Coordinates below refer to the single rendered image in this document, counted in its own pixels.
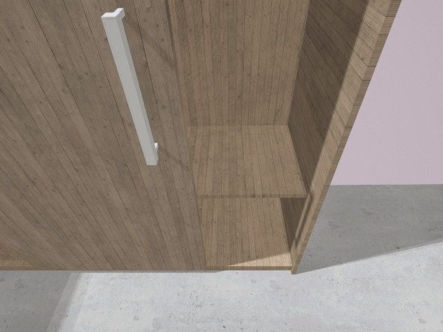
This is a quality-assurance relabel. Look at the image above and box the wardrobe door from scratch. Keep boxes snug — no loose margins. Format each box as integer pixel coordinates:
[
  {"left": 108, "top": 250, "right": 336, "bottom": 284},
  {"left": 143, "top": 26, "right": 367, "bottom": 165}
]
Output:
[
  {"left": 0, "top": 239, "right": 25, "bottom": 261},
  {"left": 0, "top": 0, "right": 206, "bottom": 270}
]

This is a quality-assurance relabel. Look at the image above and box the handle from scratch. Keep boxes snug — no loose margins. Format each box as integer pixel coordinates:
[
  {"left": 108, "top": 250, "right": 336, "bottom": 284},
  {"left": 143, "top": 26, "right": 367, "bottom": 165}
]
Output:
[{"left": 101, "top": 8, "right": 159, "bottom": 165}]

